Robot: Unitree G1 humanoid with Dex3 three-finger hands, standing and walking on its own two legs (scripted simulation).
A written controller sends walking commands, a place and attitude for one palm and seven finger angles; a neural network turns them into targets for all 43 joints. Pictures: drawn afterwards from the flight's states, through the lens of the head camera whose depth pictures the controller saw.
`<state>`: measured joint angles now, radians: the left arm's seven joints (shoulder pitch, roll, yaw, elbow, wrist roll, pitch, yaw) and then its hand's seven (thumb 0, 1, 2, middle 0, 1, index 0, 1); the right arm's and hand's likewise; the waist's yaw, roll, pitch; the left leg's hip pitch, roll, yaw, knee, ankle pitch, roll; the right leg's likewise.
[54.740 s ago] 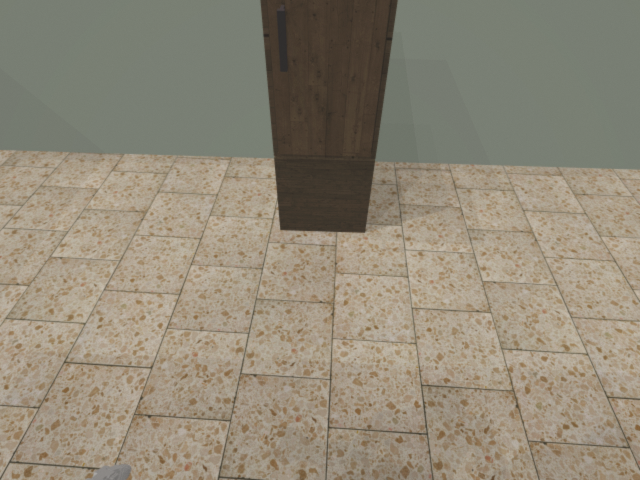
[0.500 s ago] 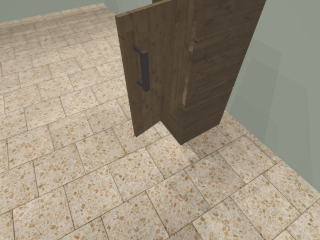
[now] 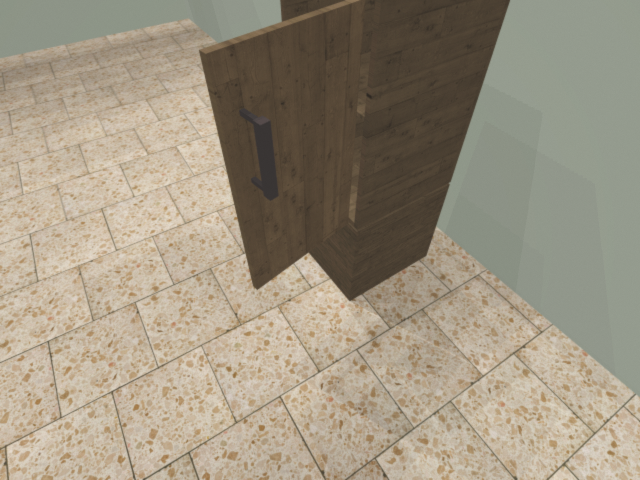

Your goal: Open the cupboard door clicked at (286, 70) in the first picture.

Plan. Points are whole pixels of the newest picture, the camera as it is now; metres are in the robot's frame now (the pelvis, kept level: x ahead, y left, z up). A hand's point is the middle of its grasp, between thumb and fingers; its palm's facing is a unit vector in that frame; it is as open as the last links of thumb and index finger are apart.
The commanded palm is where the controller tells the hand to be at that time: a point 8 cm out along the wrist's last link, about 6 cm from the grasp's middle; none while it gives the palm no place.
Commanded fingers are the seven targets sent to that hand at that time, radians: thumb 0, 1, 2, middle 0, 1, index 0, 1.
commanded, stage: look to check the result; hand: left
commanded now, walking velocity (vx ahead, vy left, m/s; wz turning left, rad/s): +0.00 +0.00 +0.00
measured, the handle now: (259, 156) +0.62 +0.14 +0.06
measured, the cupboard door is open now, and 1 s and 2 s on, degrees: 100 100 100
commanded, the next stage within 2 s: stand and wait in 0.58 s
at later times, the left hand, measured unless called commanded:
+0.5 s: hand out of the picture +0.04 +0.21 -0.16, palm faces +0.01 -0.95 -0.31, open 7.4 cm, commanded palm none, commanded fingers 0.00 0.90 0.90 -0.20 -0.30 -0.20 -0.30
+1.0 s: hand out of the picture +0.08 +0.21 -0.16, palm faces -0.01 -0.95 -0.30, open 7.4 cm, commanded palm none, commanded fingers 0.00 0.90 0.90 -0.20 -0.30 -0.20 -0.30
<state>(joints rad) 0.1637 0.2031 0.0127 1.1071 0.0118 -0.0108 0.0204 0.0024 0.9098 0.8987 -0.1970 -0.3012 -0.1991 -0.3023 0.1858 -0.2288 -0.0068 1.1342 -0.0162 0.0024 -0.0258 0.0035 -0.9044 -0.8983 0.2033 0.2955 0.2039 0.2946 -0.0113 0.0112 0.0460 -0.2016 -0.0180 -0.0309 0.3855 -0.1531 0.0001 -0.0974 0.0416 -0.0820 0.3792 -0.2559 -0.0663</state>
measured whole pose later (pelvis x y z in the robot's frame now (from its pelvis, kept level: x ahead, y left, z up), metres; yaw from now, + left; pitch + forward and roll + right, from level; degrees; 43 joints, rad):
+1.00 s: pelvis +0.02 -0.01 +0.00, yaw -1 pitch -2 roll +0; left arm 0.17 0.26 0.02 1.12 0.01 -0.01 0.02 0.00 0.91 0.90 -0.20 -0.30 -0.20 -0.30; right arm 0.16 -0.27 -0.01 1.13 -0.01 0.00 -0.03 0.00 -0.90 -0.90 0.20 0.30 0.20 0.29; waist -0.01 0.01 0.05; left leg -0.15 0.00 -0.01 0.35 -0.18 -0.01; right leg -0.03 0.06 -0.06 0.31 -0.25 -0.07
